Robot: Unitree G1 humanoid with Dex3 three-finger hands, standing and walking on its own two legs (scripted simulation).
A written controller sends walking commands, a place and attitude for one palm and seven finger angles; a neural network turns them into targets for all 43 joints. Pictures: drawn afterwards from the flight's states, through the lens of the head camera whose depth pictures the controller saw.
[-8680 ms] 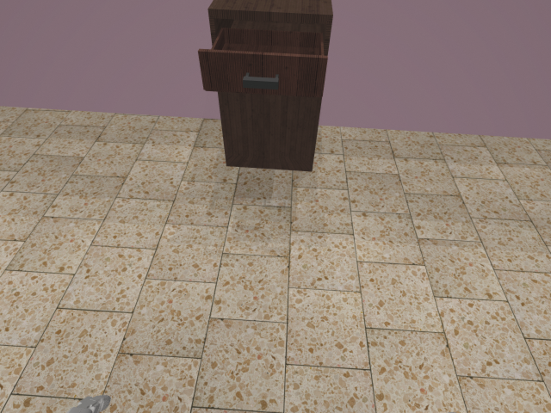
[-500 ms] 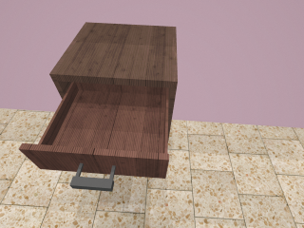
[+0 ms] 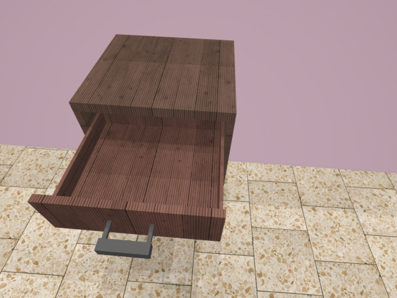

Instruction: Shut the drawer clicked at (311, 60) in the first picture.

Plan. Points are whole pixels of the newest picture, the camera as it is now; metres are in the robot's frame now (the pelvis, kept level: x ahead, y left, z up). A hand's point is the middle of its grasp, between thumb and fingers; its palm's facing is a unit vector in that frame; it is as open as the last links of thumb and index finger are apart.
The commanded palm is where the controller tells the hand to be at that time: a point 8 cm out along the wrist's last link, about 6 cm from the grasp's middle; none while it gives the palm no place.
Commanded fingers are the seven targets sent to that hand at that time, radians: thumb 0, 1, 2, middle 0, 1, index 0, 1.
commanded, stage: look again from close up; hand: left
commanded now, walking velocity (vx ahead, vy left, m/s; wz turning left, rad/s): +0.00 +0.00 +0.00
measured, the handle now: (127, 237) +0.26 +0.18 -0.08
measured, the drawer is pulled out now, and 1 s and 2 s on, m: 0.30 0.29 0.29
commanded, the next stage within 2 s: raise the hand and make a fist in 0.46 s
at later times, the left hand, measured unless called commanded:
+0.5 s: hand out of the picture -0.01 +0.15 -0.18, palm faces +0.01 -0.98 -0.19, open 7.3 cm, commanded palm none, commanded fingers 0.00 0.90 0.90 -0.20 -0.30 -0.20 -0.30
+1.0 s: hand out of the picture +0.11 +0.13 -0.02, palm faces +0.16 -0.99 -0.04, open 6.0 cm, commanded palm +0.07 +0.20 -0.04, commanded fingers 0.00 0.90 0.90 -0.66 -0.80 -0.66 -0.80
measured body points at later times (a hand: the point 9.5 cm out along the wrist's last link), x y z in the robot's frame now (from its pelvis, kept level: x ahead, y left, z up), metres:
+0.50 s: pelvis +0.00 -0.01 +0.00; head +0.02 -0.01 +0.45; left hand -0.01 +0.21 -0.16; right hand -0.01 -0.22 -0.16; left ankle -0.01 +0.07 -0.74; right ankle -0.04 -0.13 -0.74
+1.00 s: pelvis -0.05 -0.06 -0.06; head -0.03 -0.05 +0.39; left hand +0.09 +0.18 -0.02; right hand +0.19 -0.30 -0.08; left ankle -0.01 +0.07 -0.74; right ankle -0.04 -0.14 -0.74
